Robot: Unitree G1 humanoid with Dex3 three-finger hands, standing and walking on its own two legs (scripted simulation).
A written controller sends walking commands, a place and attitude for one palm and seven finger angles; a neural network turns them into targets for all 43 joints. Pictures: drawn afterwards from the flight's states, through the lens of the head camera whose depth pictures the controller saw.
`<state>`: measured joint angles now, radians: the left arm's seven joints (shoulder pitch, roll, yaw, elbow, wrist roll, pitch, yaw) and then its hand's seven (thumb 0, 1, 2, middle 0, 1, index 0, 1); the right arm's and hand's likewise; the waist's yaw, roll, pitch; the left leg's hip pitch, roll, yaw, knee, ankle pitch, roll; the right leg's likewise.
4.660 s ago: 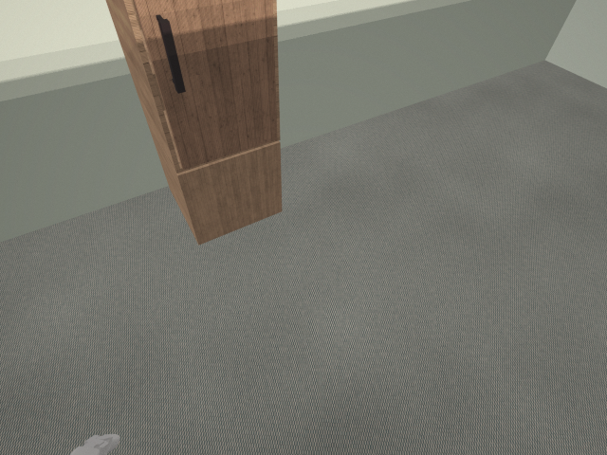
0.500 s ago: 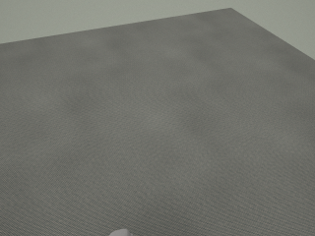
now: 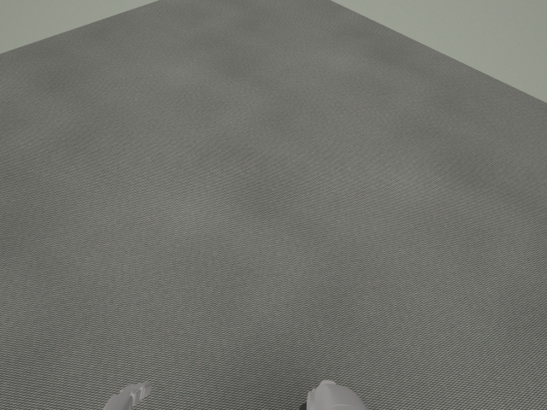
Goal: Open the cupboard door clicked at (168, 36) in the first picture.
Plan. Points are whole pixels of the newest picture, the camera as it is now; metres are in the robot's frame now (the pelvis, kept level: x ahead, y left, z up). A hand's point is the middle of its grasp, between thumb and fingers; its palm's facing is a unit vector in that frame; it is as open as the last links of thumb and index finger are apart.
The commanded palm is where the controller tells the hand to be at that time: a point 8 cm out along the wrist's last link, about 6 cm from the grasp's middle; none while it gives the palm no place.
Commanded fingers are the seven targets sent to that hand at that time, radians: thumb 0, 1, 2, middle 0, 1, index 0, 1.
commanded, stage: turn to face it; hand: left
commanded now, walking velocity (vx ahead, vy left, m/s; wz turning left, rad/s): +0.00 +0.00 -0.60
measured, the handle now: out of the picture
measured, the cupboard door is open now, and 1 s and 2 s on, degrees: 0 0 0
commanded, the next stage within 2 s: none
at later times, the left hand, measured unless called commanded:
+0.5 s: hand out of the picture +0.14 +0.19 -0.19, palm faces +0.16 -0.98 -0.15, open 7.4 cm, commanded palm none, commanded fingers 0.00 0.90 0.90 -0.20 -0.30 -0.20 -0.30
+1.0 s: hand out of the picture +0.10 +0.20 -0.15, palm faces +0.40 -0.87 -0.27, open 7.4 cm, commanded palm none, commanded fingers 0.00 0.90 0.90 -0.20 -0.30 -0.20 -0.30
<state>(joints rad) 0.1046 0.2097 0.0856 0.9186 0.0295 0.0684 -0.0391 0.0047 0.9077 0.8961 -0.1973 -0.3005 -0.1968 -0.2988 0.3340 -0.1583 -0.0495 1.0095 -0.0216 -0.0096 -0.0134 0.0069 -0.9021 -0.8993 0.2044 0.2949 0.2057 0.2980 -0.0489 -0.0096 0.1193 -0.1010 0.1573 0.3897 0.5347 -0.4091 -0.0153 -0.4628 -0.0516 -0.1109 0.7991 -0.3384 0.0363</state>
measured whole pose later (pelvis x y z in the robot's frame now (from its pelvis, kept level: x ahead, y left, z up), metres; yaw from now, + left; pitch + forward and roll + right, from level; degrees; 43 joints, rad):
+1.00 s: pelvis +0.07 -0.04 +0.00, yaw +24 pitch +2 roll -1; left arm 0.14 0.22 0.06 0.88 0.01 0.04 0.01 0.00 0.91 0.90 -0.20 -0.30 -0.20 -0.30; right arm 0.20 -0.24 -0.08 0.91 -0.02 0.05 0.02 0.01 -0.90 -0.90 0.21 0.30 0.21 0.30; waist -0.04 0.03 0.04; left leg -0.38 -0.06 -0.11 0.52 -0.16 0.01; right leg -0.31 -0.01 0.00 0.65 -0.37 0.07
